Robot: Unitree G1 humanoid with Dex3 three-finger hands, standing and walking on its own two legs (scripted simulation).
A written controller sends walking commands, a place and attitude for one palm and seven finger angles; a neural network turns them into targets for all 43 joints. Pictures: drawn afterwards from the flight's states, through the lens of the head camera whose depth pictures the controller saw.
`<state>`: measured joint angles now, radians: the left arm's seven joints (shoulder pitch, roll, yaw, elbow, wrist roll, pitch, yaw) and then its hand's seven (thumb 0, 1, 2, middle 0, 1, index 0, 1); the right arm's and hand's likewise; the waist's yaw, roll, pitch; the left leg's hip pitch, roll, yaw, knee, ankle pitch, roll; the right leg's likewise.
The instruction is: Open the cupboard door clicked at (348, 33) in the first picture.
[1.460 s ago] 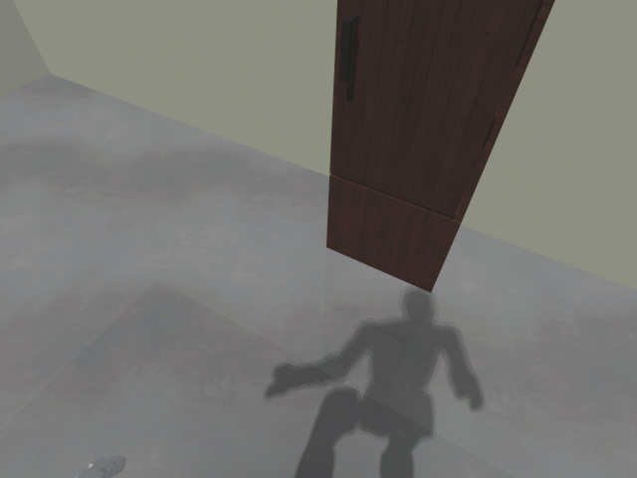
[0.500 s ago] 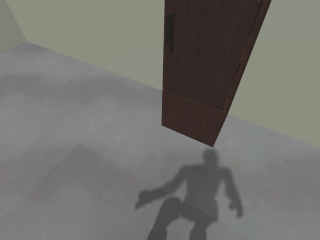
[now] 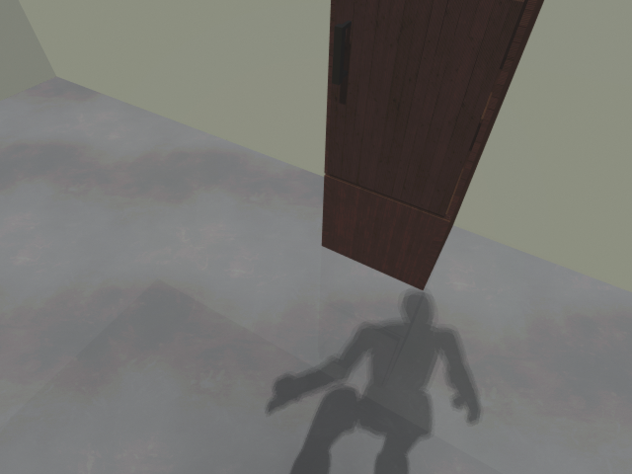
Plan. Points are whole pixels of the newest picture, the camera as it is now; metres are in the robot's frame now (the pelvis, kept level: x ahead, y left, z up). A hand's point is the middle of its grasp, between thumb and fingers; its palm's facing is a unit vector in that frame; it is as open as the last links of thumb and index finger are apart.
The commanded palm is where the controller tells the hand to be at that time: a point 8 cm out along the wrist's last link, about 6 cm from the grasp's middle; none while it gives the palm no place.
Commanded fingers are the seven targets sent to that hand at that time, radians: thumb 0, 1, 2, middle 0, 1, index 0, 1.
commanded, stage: look at it before walking up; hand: left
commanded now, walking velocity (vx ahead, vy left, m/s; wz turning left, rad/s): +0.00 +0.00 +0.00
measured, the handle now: (342, 52) +1.06 +0.00 +0.07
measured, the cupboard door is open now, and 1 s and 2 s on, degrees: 0 0 0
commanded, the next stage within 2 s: turn to face it in 0.08 s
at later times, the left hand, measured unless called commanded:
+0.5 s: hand out of the picture +0.06 +0.21 -0.18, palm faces -0.11 -0.96 -0.27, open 7.4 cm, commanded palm none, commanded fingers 0.00 0.90 0.90 -0.20 -0.30 -0.20 -0.30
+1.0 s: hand out of the picture +0.07 +0.19 -0.17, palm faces -0.23 -0.94 -0.24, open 7.4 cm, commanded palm none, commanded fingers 0.00 0.90 0.90 -0.20 -0.30 -0.20 -0.30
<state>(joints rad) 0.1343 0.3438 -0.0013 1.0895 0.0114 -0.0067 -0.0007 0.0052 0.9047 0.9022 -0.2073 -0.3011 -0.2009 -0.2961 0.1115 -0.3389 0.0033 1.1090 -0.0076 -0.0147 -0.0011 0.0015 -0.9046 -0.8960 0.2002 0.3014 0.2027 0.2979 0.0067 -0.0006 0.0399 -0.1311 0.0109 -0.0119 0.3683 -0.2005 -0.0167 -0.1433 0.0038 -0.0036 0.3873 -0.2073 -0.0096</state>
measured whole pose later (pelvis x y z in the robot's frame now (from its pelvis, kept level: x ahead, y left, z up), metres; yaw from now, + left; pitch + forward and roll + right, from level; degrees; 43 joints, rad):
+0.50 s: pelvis -0.01 +0.00 -0.02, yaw -7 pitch -1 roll +1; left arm 0.20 0.27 0.02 0.98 0.02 0.06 -0.01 0.00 0.91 0.90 -0.20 -0.30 -0.20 -0.30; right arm 0.14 -0.25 -0.03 0.99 -0.01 0.02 -0.02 0.00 -0.91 -0.90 0.20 0.30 0.20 0.30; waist 0.02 -0.02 0.07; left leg -0.24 0.05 0.10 0.56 -0.30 -0.02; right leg -0.31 0.05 0.10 0.60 -0.27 -0.01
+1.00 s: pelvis -0.04 +0.01 -0.01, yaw -18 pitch +1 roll +0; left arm 0.25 0.22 0.06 0.92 0.03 0.04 0.01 0.00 0.90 0.90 -0.21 -0.30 -0.20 -0.30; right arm 0.14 -0.22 -0.05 0.94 0.00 0.03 -0.03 0.00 -0.91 -0.90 0.20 0.30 0.20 0.30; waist 0.04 -0.02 0.04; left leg -0.32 0.02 -0.01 0.73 -0.40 -0.04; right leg -0.34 0.09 0.13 0.47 -0.15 -0.04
